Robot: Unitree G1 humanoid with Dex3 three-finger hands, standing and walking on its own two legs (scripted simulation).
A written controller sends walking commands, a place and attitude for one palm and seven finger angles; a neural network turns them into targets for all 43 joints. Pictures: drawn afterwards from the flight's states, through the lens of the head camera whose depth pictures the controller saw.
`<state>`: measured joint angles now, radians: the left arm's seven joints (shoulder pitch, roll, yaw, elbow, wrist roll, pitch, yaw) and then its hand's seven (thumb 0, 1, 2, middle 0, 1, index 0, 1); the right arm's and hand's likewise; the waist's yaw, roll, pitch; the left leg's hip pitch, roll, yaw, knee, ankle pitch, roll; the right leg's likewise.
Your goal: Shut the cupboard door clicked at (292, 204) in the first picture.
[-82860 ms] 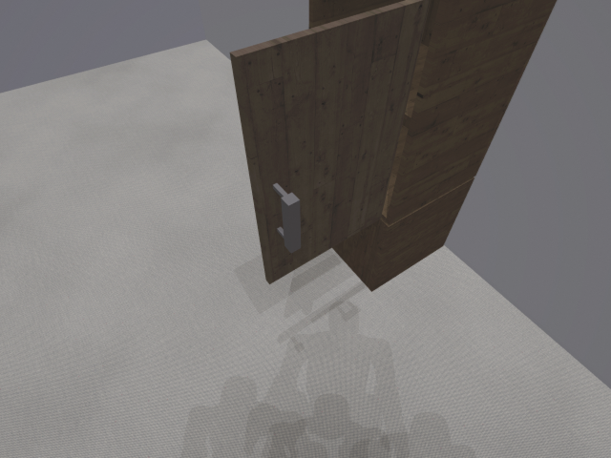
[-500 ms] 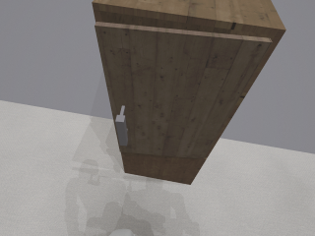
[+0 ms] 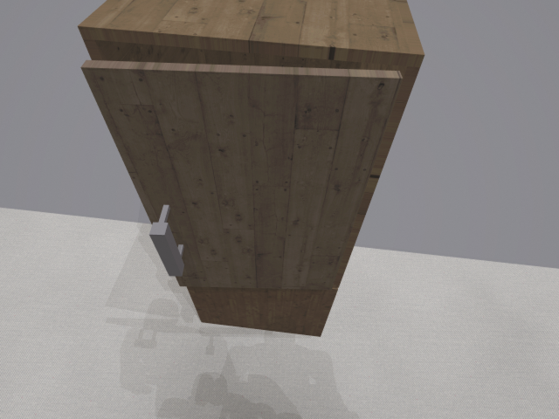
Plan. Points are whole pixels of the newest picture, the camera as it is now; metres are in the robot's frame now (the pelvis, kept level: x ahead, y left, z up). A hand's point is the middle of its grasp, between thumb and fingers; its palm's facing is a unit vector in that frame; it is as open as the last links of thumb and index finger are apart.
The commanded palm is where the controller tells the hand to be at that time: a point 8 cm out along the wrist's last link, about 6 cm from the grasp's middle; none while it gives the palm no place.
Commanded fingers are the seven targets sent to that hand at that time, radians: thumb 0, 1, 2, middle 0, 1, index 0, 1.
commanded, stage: come to a stop and stand still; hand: left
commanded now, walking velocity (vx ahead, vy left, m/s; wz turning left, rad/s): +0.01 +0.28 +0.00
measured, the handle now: (171, 241) +0.43 +0.22 -0.08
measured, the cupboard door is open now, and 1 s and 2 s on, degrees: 6 6 6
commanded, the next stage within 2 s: look again from close up in 0.88 s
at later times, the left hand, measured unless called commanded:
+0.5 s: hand out of the picture +0.00 +0.21 -0.17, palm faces +0.10 -0.97 -0.20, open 7.3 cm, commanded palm none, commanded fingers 0.00 0.90 0.90 -0.20 -0.30 -0.20 -0.30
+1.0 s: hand out of the picture -0.04 +0.17 -0.17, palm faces +0.03 -0.99 -0.16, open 7.3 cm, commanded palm none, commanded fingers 0.00 0.90 0.90 -0.20 -0.30 -0.20 -0.30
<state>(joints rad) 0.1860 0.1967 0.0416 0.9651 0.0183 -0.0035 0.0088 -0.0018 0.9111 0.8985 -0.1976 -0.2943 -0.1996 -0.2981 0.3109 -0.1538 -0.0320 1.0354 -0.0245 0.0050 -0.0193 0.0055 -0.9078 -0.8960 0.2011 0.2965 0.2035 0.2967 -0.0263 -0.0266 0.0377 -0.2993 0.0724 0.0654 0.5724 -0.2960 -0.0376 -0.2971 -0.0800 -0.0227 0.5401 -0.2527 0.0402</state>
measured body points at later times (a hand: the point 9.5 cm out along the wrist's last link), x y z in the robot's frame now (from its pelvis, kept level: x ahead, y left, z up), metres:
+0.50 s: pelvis -0.02 +0.02 +0.01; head +0.00 +0.04 +0.45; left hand -0.01 +0.26 -0.16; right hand +0.06 -0.21 -0.13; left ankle +0.00 +0.10 -0.73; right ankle -0.03 -0.11 -0.69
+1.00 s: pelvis -0.03 +0.01 +0.01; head -0.02 +0.02 +0.46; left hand -0.04 +0.22 -0.15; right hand -0.04 -0.20 -0.15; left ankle +0.00 +0.10 -0.73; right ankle -0.06 -0.09 -0.73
